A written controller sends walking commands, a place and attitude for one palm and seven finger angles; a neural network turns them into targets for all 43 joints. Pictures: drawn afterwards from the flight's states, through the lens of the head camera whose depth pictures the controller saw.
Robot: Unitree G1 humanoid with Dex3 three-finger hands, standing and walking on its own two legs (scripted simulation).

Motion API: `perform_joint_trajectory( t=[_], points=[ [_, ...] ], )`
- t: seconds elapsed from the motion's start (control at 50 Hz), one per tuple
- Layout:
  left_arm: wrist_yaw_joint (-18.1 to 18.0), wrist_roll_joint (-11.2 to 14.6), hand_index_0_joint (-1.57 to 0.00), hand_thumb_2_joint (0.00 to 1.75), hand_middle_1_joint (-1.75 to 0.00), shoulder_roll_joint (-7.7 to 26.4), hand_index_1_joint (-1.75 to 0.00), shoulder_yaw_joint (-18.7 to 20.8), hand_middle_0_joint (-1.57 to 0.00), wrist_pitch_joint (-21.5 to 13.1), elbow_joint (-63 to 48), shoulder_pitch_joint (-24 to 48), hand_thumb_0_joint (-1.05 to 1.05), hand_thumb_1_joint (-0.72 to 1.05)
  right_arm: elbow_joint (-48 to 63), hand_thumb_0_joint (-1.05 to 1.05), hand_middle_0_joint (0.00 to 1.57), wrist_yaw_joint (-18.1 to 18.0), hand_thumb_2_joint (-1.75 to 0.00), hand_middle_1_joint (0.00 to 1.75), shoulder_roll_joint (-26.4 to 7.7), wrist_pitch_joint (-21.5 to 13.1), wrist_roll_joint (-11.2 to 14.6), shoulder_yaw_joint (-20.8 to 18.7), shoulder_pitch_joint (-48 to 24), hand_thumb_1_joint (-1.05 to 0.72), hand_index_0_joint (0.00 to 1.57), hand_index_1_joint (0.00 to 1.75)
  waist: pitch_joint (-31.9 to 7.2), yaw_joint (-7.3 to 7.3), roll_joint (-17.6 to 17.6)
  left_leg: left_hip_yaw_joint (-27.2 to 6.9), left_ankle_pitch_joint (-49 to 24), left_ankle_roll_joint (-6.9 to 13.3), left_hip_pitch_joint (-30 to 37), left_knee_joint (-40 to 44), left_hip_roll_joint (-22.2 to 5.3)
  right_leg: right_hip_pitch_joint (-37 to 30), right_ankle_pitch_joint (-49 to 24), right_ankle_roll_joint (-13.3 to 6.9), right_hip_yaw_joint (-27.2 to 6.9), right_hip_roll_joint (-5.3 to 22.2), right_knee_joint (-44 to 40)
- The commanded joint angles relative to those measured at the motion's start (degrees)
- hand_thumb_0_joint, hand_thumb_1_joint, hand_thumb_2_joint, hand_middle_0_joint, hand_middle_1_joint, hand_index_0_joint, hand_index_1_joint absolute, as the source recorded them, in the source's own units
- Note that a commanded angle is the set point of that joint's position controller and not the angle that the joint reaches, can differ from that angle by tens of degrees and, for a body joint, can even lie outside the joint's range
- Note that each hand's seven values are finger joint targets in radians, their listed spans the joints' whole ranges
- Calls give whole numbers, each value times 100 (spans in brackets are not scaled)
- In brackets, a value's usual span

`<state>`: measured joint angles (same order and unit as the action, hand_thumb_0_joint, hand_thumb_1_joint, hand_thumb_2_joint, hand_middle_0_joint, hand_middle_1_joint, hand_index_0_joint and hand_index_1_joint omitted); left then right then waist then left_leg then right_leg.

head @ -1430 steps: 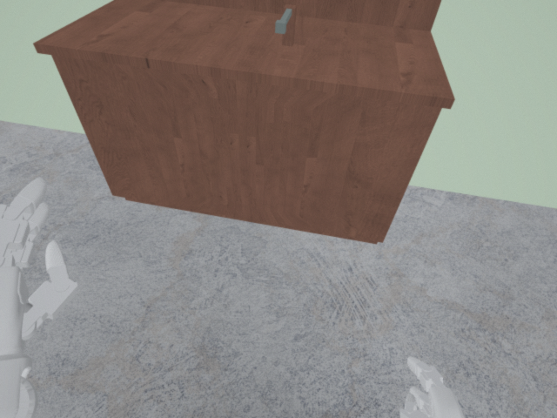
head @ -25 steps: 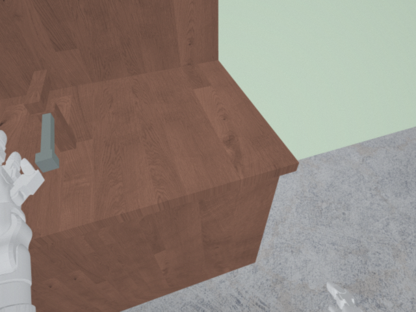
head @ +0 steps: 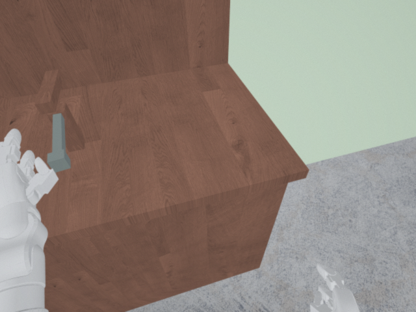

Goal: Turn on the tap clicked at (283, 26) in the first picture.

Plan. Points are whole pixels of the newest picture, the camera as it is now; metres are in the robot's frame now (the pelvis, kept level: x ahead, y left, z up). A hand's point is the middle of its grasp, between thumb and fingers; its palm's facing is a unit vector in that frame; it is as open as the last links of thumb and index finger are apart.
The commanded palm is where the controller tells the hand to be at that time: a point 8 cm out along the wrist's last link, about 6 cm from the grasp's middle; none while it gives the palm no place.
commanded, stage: push the lever round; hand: left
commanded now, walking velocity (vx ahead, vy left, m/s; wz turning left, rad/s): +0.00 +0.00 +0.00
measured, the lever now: (59, 160) +0.33 +0.31 +0.14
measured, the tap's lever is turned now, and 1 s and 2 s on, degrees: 7 23 49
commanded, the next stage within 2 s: none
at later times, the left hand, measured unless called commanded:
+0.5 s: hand (66, 172) +0.30 +0.29 +0.14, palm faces +0.59 -0.81 -0.07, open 7.8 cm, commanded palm +0.26 +0.31 +0.14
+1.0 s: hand (90, 169) +0.31 +0.24 +0.14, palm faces +0.65 -0.76 -0.03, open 7.6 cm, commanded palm +0.27 +0.27 +0.14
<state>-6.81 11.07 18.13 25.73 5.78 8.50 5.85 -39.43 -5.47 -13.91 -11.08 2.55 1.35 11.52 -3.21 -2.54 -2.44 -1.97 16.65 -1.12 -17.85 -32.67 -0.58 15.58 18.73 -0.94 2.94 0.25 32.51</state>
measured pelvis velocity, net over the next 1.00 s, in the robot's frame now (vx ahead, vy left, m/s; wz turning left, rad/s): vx -0.02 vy -0.01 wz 0.01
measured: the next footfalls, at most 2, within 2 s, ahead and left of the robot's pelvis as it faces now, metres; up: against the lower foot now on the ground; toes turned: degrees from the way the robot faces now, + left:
none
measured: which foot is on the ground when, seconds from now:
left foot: down 0.00-1.00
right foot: down 0.00-1.00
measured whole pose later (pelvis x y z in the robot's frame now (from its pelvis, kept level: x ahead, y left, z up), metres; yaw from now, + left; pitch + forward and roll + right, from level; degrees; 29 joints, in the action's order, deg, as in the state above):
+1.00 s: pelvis -0.02 -0.01 +0.00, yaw +1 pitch +0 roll +0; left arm -24.3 5.9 9.1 15.8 9.5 5.2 10.9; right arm -41.3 -5.0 -13.2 -7.4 1.3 1.5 8.8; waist -2.6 -2.3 -2.6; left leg -2.9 15.5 -2.0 -17.3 -32.6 -0.9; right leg 15.2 18.4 -1.9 3.8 -0.2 33.5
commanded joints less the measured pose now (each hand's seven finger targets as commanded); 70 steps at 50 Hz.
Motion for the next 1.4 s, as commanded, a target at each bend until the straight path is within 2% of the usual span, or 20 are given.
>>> perform_joint_trajectory(
  t=[0.0,0.1,0.22,0.34,0.42,0.46,0.5,0.56,0.58,0.68,0.76,0.9,0.98,1.0,1.06,1.08,1.16,1.28,1.3,1.38],
  points=[
    [-148,-100,-15,90,-15,1377,-15,275,-15,-424,-1516,1487,0,90,787,0,20,-29,-90,30,-707,-246,0,-282,-557,-90,20,30,-948,-14,-249,42,-1663,165,672,322,120,-185,-1785,-30,52,-87,-350],
    [-216,-162,-15,90,-15,1353,-15,109,-15,-361,-1665,1997,0,90,740,0,20,-106,-90,30,-717,-228,-14,-261,-647,-90,20,30,-959,81,-217,34,-1367,187,735,353,144,-98,-1494,-33,24,-83,-415],
    [-234,-147,-15,90,-15,1284,-15,129,-15,-357,-1697,1612,0,90,742,0,20,-97,-90,30,-682,-196,-38,-285,-643,-90,20,30,-1312,-23,-206,61,-1685,171,833,302,153,-369,-1863,-45,23,-80,-356],
    [-253,-95,-15,90,-15,1249,-15,72,-15,-299,-1399,1847,0,90,717,0,20,-105,-90,30,-692,-142,-11,-250,-687,-90,20,30,-914,36,110,88,-1315,213,561,332,180,-243,-1679,7,3,-63,-462],
    [-327,-185,-15,90,-15,1260,-15,60,-15,-316,-1513,1885,0,90,742,0,20,-94,-90,30,-661,-132,-26,-257,-690,-90,20,30,-1110,-9,-239,125,-1421,207,672,306,192,-320,-1761,-16,-26,-50,-424],
    [-387,-166,-15,90,-15,1064,-15,-95,-15,-312,-1522,1857,0,90,746,0,20,-80,-90,30,-662,-141,-27,-257,-707,-90,20,30,-1081,31,-81,124,-1374,212,636,282,188,-280,-1741,5,-15,-56,-438],
    [-476,-161,-15,90,-15,853,-15,-238,-15,-357,-1567,1889,0,90,746,0,20,-59,-90,30,-649,-154,-24,-258,-711,-90,20,30,-1081,41,-1,96,-1336,212,647,287,187,-261,-1693,6,-3,-60,-437],
    [-620,-169,-15,90,-15,874,-15,-218,-15,-340,-1474,2014,0,90,727,0,20,-70,-90,30,-666,-151,-31,-262,-761,-90,20,30,-949,49,149,122,-1112,227,541,289,201,-192,-1516,35,-45,-40,-513],
    [-690,-223,-15,90,-15,987,-15,-106,-15,-334,-1485,1975,0,90,713,0,20,-71,-90,30,-669,-139,-30,-267,-785,-90,20,30,-964,15,46,129,-1135,227,537,300,197,-220,-1499,23,-50,-42,-505],
    [-993,-404,-15,90,-15,651,-15,-481,-15,-322,-1852,2118,0,90,744,0,20,-34,-90,30,-617,-127,-69,-260,-859,-90,20,30,-1133,5,-253,112,-1169,194,648,312,190,-236,-1447,-13,-45,-31,-451],
    [-1226,-403,-15,90,-15,414,-15,-618,-15,-254,-1732,2102,0,90,728,0,20,-20,-90,30,-624,-87,-102,-268,-896,-90,20,30,-1071,37,204,119,-1106,206,572,302,194,-226,-1438,24,-37,-34,-488],
    [-1685,-647,-15,90,-15,174,-15,-869,-15,-33,-1694,2363,0,90,713,0,20,-7,-90,30,-568,67,-122,-239,-1099,-90,20,30,-965,42,0,112,-953,184,571,376,182,-169,-1113,-2,-40,-12,-545],
    [-1912,-717,-15,90,-15,166,-15,-857,-15,74,-1565,2617,0,90,668,0,20,-21,-90,30,-569,146,-151,-236,-1137,-90,20,30,-963,58,174,91,-840,191,510,383,191,-175,-978,6,-52,-22,-606],
    [-1940,-737,-15,90,-15,-62,-15,-1095,-15,93,-1524,2739,0,90,663,0,20,-16,-90,30,-542,174,-147,-219,-1163,-90,20,30,-978,112,158,95,-845,188,557,383,192,-146,-978,3,-45,-11,-593],
    [-2116,-796,-15,90,-15,-161,-15,-1196,-15,131,-1425,2985,0,90,635,0,20,-7,-90,30,-532,217,-176,-217,-1177,-90,20,30,-996,135,260,91,-813,191,556,373,194,-132,-953,9,-51,-9,-622],
    [-2189,-826,-15,90,-15,-51,-15,-1041,-15,153,-1401,2931,0,90,629,0,20,-12,-90,30,-538,240,-176,-234,-1192,-90,20,30,-1021,85,206,74,-815,186,544,388,194,-149,-922,-1,-51,-18,-621],
    [-2400,-924,-15,90,-15,-280,-15,-1251,-15,261,-1209,3187,0,90,610,0,20,15,-90,30,-497,339,-210,-229,-1214,-90,20,30,-1090,120,170,101,-940,168,558,358,187,-184,-1040,-11,-38,4,-602],
    [-2702,-1006,-15,90,-15,-186,-15,-948,-15,356,-1121,3102,0,90,603,0,20,89,-90,30,-480,501,-265,-286,-1181,-90,20,30,-1400,-17,149,105,-1422,128,588,332,167,-472,-1551,-48,4,4,-480],
    [-2711,-997,-15,90,-15,-431,-15,-1177,-15,366,-1138,3103,0,90,644,0,20,109,-90,30,-454,523,-260,-280,-1200,-90,20,30,-1343,22,233,112,-1445,134,579,332,163,-452,-1565,-36,20,13,-475],
    [-2862,-1061,-15,90,-15,-439,-15,-1159,-15,390,-1011,3444,0,90,585,0,20,136,-90,30,-471,572,-263,-291,-1226,-90,20,30,-1108,75,277,96,-1330,137,555,364,138,-311,-1370,-50,31,-1,-556]
  ],
)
